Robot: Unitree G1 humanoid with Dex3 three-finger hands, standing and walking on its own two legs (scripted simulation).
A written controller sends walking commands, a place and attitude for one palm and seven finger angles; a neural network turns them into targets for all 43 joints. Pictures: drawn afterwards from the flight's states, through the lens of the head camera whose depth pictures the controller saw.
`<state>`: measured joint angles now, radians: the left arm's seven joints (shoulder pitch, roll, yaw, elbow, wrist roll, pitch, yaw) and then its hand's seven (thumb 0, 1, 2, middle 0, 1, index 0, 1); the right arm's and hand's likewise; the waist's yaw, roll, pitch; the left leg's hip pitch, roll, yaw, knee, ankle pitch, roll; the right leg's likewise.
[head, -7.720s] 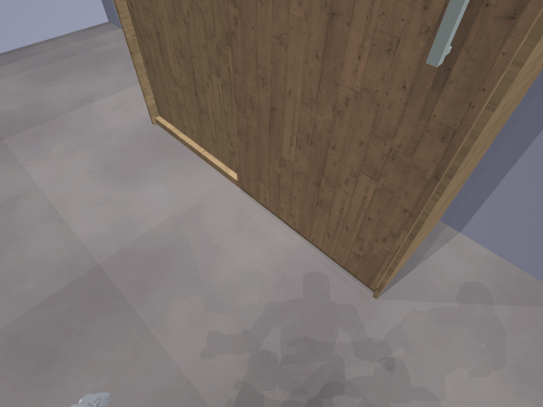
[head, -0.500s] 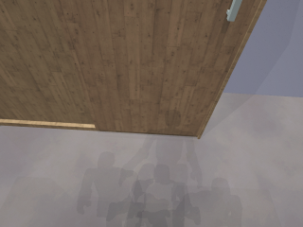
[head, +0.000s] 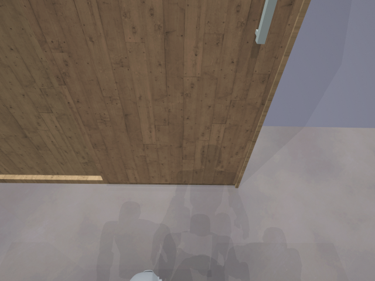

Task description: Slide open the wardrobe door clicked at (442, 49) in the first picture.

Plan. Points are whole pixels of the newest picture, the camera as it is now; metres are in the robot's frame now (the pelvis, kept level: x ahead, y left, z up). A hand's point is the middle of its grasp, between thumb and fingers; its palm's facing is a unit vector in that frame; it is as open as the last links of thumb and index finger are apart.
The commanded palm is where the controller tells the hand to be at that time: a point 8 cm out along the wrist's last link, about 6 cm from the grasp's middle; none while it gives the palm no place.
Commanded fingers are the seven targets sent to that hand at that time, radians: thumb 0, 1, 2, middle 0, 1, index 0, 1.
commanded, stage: take the last steps up to it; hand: right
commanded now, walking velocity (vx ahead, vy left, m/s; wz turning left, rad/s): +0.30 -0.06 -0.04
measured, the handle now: (266, 6) +0.75 -0.15 +0.27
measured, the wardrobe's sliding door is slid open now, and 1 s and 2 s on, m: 0.00 0.00 0.00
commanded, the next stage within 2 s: come to a stop and stand still in 0.56 s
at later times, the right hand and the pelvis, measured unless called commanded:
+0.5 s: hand out of the picture +0.12 -0.20 -0.18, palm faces +0.16 +0.97 -0.16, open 7.3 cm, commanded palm none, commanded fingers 0.00 -0.90 -0.90 0.20 0.30 0.20 0.30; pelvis +0.16 -0.03 -0.01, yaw -3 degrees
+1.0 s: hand (275, 224) +0.33 -0.23 -0.17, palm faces +0.05 +0.97 -0.24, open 7.3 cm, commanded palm none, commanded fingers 0.00 -0.90 -0.90 0.20 0.30 0.20 0.30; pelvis +0.26 -0.04 -0.01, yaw -1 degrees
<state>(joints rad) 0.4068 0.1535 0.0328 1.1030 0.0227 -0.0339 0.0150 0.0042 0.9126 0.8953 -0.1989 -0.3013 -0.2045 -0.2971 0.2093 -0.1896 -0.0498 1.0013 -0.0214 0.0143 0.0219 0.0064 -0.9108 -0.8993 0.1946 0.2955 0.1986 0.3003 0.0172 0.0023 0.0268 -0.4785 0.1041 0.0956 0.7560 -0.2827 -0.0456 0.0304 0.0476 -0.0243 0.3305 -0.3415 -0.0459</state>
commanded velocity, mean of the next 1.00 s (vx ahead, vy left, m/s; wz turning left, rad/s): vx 0.06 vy -0.02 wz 0.00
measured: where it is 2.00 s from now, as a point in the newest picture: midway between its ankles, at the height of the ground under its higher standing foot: outside the picture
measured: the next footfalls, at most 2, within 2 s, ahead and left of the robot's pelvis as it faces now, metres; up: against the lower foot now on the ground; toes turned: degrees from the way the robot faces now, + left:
left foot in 0.06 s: +0.15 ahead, +0.12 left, +0.00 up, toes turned +8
right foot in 0.50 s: +0.27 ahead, -0.15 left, +0.00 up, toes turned -10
